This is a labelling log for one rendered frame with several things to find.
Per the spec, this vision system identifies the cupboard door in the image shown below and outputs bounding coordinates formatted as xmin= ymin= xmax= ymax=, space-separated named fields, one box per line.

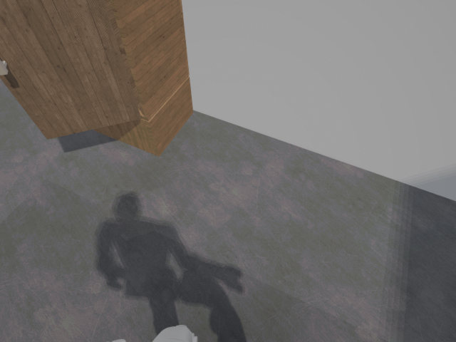
xmin=0 ymin=0 xmax=141 ymax=140

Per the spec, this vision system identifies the robot left thigh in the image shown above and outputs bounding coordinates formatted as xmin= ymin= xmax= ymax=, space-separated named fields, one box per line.
xmin=153 ymin=326 xmax=197 ymax=342

